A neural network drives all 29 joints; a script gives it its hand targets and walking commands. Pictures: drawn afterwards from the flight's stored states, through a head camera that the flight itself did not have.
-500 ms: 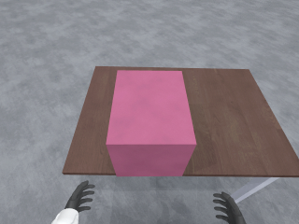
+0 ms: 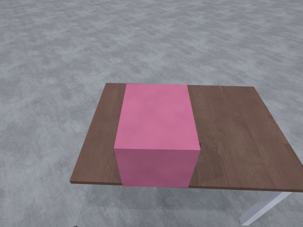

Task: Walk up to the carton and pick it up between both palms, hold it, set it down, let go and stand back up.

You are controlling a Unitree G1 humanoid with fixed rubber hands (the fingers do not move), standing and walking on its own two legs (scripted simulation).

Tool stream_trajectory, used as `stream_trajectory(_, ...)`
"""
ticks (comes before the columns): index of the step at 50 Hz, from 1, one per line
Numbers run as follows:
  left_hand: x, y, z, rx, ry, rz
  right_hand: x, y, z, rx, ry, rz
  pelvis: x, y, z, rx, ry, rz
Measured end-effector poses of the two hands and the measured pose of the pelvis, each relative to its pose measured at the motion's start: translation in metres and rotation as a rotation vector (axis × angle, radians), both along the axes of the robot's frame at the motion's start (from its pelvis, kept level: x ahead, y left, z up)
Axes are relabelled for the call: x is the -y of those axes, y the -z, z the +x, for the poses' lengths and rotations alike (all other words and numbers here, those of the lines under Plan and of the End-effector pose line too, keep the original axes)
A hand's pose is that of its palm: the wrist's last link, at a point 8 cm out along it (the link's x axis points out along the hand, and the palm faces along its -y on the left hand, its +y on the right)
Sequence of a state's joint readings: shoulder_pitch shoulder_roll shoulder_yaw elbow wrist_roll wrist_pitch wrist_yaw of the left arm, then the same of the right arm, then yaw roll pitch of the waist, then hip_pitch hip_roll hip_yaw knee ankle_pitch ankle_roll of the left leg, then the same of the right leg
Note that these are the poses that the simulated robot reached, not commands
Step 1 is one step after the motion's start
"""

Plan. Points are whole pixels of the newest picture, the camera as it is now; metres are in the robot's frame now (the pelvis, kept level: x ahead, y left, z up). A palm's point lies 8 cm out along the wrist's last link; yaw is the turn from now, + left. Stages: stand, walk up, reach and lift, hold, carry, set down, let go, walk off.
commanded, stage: stand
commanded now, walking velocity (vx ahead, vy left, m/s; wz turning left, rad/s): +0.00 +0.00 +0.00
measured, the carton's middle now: (156, 133) +0.46 +0.01 -0.07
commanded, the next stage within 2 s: none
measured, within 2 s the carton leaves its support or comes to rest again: neither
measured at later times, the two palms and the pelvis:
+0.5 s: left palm out of the picture -0.07 +0.26 -0.14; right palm out of the picture -0.07 -0.23 -0.13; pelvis -0.06 +0.02 +0.00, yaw +0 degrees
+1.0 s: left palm out of the picture -0.13 +0.26 -0.14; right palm out of the picture -0.12 -0.23 -0.15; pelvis -0.11 +0.01 -0.01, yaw +1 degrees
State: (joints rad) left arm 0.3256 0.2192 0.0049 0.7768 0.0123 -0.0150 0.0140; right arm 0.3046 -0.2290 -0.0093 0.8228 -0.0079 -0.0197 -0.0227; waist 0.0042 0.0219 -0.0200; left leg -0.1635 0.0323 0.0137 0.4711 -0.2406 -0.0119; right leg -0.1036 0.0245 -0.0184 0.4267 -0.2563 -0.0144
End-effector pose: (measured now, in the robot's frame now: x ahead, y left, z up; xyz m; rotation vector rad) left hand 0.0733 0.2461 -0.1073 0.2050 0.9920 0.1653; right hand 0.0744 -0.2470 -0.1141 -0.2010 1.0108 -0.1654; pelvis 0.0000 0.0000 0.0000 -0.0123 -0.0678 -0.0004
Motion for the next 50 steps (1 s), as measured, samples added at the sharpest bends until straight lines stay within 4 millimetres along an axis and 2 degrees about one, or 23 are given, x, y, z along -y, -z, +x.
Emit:
stream_trajectory(9,-0.005,0.012,-0.061,-0.108,-0.014,-0.012,-0.009,0.009,-0.061,-0.11,-0.001,0.008,-0.006,0.0,-0.029,0.01,-0.005,0.0)
stream_trajectory(16,-0.007,0.024,-0.099,-0.172,-0.023,-0.031,-0.012,0.014,-0.106,-0.186,0.021,0.004,-0.01,0.002,-0.046,0.005,-0.005,0.001)
stream_trajectory(21,-0.01,0.028,-0.125,-0.22,-0.038,-0.033,-0.014,0.016,-0.131,-0.229,0.044,0.003,-0.013,0.003,-0.056,-0.002,-0.005,0.005)
stream_trajectory(26,-0.012,0.029,-0.149,-0.263,-0.064,-0.03,-0.016,0.018,-0.146,-0.254,0.053,0.005,-0.015,0.003,-0.065,-0.009,-0.009,0.006)
stream_trajectory(32,-0.013,0.029,-0.169,-0.295,-0.088,-0.025,-0.02,0.022,-0.154,-0.263,0.055,0.013,-0.016,0.003,-0.075,-0.015,-0.012,0.01)
stream_trajectory(42,-0.009,0.029,-0.191,-0.309,-0.125,-0.025,-0.021,0.027,-0.165,-0.269,0.05,0.021,-0.014,0.005,-0.095,-0.022,-0.015,0.012)
stream_trajectory(50,-0.011,0.037,-0.2,-0.294,-0.13,-0.023,-0.019,0.033,-0.192,-0.286,0.087,0.016,-0.012,0.012,-0.114,-0.009,-0.011,0.014)
